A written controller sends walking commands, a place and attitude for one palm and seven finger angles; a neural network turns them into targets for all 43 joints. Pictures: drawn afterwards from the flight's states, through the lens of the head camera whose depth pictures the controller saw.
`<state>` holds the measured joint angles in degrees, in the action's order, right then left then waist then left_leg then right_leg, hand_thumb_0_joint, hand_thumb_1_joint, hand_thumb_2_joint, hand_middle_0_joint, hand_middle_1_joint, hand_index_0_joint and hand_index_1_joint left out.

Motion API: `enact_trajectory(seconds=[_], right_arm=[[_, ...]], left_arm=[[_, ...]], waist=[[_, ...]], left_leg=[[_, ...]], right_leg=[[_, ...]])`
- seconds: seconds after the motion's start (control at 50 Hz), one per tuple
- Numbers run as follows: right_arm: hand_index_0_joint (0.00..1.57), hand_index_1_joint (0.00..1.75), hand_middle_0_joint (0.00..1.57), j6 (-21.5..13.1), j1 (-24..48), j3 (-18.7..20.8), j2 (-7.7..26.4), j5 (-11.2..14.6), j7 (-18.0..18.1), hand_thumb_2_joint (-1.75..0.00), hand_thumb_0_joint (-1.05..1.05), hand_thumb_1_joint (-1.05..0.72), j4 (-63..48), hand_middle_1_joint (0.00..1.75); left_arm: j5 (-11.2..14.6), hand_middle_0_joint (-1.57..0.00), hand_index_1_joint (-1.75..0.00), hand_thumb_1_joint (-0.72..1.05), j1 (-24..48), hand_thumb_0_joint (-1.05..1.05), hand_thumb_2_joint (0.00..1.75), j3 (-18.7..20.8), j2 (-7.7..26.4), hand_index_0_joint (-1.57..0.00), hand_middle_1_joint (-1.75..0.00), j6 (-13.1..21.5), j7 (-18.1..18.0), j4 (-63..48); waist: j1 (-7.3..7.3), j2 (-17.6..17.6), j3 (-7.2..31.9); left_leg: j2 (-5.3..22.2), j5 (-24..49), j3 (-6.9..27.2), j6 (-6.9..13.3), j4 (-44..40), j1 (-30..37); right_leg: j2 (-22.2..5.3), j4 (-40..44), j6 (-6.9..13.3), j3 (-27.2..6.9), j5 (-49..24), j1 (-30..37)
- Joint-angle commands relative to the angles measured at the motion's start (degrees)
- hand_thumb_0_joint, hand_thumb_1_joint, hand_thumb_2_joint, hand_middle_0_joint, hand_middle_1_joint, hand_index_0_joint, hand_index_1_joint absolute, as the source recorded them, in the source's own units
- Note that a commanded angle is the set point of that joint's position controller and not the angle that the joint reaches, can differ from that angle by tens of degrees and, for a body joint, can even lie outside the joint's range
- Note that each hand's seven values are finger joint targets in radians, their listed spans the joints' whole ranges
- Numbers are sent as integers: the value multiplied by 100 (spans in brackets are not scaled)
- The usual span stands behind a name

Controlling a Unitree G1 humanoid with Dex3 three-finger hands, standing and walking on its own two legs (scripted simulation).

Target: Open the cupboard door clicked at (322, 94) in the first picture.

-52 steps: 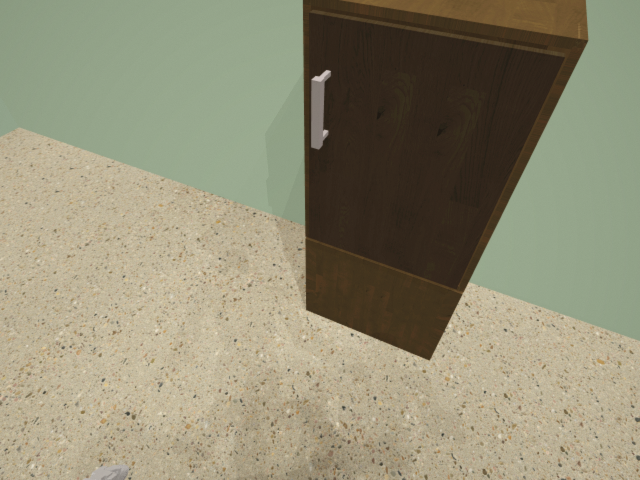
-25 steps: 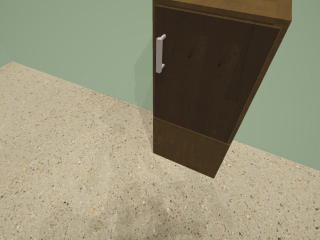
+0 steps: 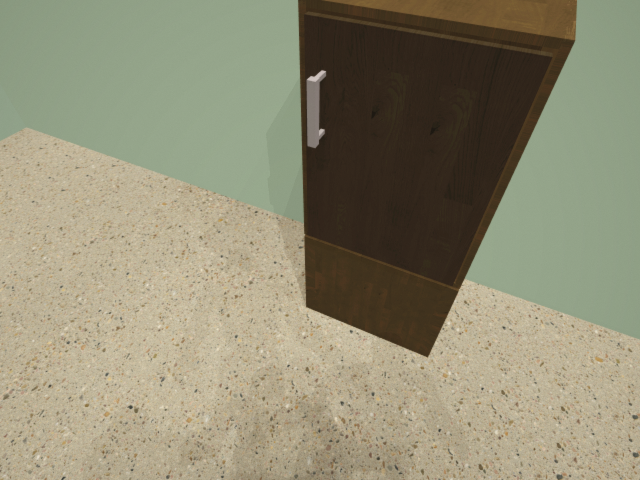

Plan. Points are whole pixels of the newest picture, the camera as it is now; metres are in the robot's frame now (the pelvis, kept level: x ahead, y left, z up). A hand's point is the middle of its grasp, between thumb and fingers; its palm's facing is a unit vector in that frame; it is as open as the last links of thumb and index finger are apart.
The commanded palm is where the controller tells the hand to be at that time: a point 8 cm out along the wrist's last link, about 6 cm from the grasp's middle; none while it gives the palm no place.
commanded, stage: look at it before walking up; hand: left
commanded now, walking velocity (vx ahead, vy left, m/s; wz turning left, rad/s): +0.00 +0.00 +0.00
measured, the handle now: (317, 109) +0.79 +0.05 +0.07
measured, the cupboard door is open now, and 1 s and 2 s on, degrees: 0 0 0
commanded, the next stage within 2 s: turn to face it in 0.40 s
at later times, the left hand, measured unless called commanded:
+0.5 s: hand out of the picture +0.08 +0.24 -0.15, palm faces -0.02 -0.94 -0.34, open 7.4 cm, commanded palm none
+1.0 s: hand out of the picture +0.07 +0.17 -0.18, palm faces -0.17 -0.95 -0.27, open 7.4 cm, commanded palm none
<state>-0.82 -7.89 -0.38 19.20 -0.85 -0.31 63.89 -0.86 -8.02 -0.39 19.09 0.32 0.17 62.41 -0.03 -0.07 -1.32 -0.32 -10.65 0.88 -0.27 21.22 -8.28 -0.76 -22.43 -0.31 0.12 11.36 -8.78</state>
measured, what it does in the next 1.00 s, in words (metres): stands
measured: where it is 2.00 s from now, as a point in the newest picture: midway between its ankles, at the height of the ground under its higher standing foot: outside the picture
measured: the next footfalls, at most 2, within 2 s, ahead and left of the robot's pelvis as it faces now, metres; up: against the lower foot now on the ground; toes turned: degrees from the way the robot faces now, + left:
left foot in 1.46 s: +0.04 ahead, +0.11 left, +0.00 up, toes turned -18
right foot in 1.96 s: +0.11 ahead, -0.11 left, +0.00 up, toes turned -26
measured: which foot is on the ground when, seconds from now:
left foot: down 0.00-0.96, up 0.98-1.00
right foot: down 0.00-1.00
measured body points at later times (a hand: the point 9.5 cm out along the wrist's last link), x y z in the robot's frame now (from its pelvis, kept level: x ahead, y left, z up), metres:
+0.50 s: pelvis +0.01 -0.01 +0.00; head +0.01 -0.01 +0.45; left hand +0.08 +0.29 -0.13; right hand +0.08 -0.30 -0.13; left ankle +0.01 +0.12 -0.75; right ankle +0.01 -0.12 -0.75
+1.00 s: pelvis -0.01 -0.03 -0.03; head +0.02 -0.05 +0.42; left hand +0.08 +0.22 -0.16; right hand +0.00 -0.28 -0.19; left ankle +0.01 +0.12 -0.73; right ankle -0.01 -0.11 -0.75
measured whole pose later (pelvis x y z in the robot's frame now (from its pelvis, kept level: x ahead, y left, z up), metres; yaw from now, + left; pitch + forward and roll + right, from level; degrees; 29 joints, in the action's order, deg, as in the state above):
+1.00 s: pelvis -0.01 -0.03 -0.03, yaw -12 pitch -1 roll +2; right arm 2.5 -10.7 2.4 13.3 -1.1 1.1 57.3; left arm -1.6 -13.9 2.2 11.9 -2.1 0.7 54.7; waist 1.1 -1.5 -5.0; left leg 5.0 -24.7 -6.0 -2.4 45.0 -18.5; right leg 2.1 -40.4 2.8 0.2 20.2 -19.0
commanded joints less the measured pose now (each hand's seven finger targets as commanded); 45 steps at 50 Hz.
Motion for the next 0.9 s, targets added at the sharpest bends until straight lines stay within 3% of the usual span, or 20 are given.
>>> enact_trajectory(seconds=[0.0,0.4,0.5,0.52,0.58,0.66,0.74,0.8,0.84,0.86,0.88], right_arm=[[20,30,20,-125,289,247,1147,31,92,-90,0,-90,-352,30],[20,30,20,-123,311,233,1158,40,110,-90,0,-90,-342,30],[20,30,20,-112,324,238,1160,38,120,-90,0,-90,-336,30],[20,30,20,-106,277,245,1136,26,133,-90,0,-90,-346,30],[20,30,20,6,-98,163,480,23,166,-90,0,-90,-352,30],[20,30,20,102,-231,303,556,18,214,-90,0,-90,-637,30],[20,30,20,135,-220,401,593,9,220,-90,0,-90,-899,30],[20,30,20,117,-89,499,686,4,218,-90,0,-90,-1054,30],[20,30,20,75,4,530,652,2,219,-90,0,-90,-1119,30],[20,30,20,68,38,535,595,-11,221,-90,0,-90,-1158,30],[20,30,20,76,74,545,557,-24,226,-90,0,-90,-1185,30]], left_arm=[[13,-20,-30,90,210,0,90,246,1172,-20,-30,122,-87,-365],[25,-20,-30,90,199,0,90,250,1196,-20,-30,152,-91,-354],[22,-20,-30,90,225,0,90,252,1198,-20,-30,137,-87,-351],[20,-20,-30,90,233,0,90,262,1161,-20,-30,106,-82,-386],[22,-20,-30,90,-69,0,90,195,609,-20,-30,-82,-103,-396],[-8,-20,-30,90,-194,0,90,301,661,-20,-30,-190,-77,-670],[-27,-20,-30,90,-217,0,90,367,561,-20,-30,-253,-27,-947],[-28,-20,-30,90,-419,0,90,398,325,-20,-30,-277,18,-1072],[-34,-20,-30,90,-548,0,90,427,141,-20,-30,-295,37,-1115],[-33,-20,-30,90,-631,0,90,441,85,-20,-30,-297,41,-1137],[-30,-20,-30,90,-736,0,90,459,40,-20,-30,-288,45,-1132]], waist=[[13,19,154],[11,23,326],[8,11,177],[-5,-53,154],[-22,-22,145],[-49,118,105],[-48,-125,34],[48,-763,74],[134,-1139,196],[157,-1125,229],[215,-1018,181]], left_leg=[[653,300,559,173,-440,-106],[691,740,505,137,-391,124],[704,633,459,120,-428,130],[720,644,415,112,-360,156],[758,639,130,10,-45,96],[833,310,-48,22,286,-13],[1048,-385,107,148,218,-219],[1598,-519,454,466,-168,-490],[2017,412,551,846,-248,-462],[2070,791,435,918,-108,-479],[2030,934,221,853,167,-658]], right_leg=[[-626,480,178,-597,-164,-24],[-650,496,195,-589,-761,181],[-626,545,202,-630,-682,68],[-599,488,212,-676,-759,-10],[-574,148,147,-756,-1109,-216],[-504,-203,210,-993,-1175,-633],[-228,-641,186,-991,-548,-1108],[125,-1690,65,-488,-26,-1151],[134,-2587,-28,-109,1239,-1154],[47,-2629,-36,-72,1457,-1099],[-49,-2373,-15,-61,1421,-853]])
